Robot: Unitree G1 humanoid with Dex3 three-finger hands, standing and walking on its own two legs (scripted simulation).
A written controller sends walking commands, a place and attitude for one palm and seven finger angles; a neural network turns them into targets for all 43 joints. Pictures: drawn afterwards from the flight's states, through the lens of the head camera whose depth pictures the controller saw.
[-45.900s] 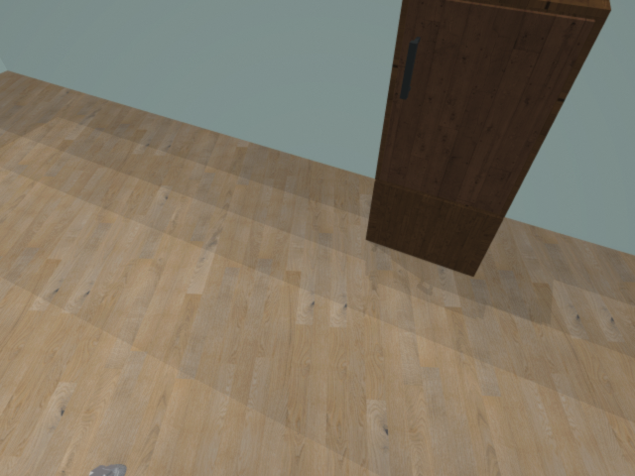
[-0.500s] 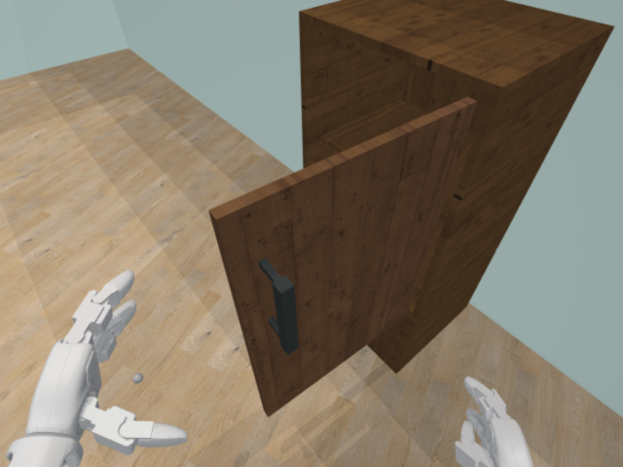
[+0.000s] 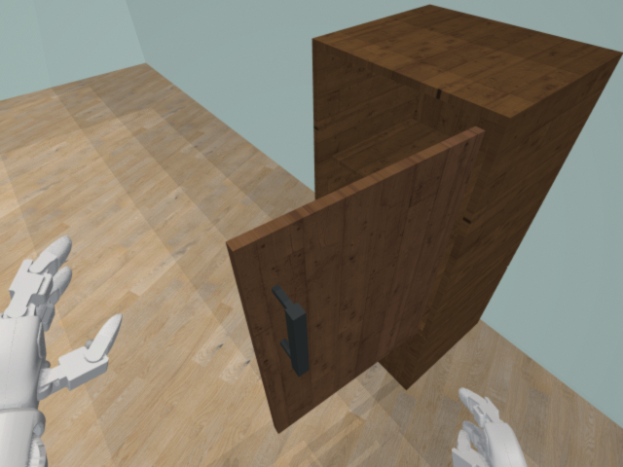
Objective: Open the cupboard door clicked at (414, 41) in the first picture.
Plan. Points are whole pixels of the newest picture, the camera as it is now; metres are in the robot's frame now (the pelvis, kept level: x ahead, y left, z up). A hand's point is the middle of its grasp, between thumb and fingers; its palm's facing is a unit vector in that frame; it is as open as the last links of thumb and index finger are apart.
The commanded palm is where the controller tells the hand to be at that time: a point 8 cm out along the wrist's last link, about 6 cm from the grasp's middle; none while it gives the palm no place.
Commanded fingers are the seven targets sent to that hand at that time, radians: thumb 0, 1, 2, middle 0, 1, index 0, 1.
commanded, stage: draw the hand back to the body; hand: left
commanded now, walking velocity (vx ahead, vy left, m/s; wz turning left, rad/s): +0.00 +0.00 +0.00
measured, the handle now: (290, 332) +0.29 +0.08 +0.01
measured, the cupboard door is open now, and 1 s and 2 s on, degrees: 86 86 86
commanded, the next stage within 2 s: step back with the hand held close in 0.46 s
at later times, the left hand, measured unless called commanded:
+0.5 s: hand (86, 351) +0.17 +0.24 +0.15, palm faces +0.46 -0.79 -0.40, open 7.4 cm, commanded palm +0.12 +0.28 +0.17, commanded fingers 0.00 0.90 0.90 -0.20 -0.30 -0.20 -0.30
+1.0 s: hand (62, 379) +0.14 +0.25 +0.15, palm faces +0.37 -0.77 -0.51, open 7.4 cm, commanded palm +0.09 +0.29 +0.17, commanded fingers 0.00 0.90 0.90 -0.20 -0.30 -0.20 -0.30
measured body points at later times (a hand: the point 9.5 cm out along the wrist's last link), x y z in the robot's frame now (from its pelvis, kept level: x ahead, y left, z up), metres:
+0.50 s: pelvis -0.01 -0.02 +0.00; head -0.04 -0.04 +0.45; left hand +0.14 +0.28 +0.17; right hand +0.17 -0.24 -0.09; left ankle -0.05 +0.09 -0.74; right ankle -0.01 -0.12 -0.74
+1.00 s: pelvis -0.06 -0.01 +0.00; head -0.04 -0.01 +0.45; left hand +0.12 +0.29 +0.18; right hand +0.12 -0.26 -0.09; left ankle -0.05 +0.09 -0.74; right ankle -0.01 -0.12 -0.74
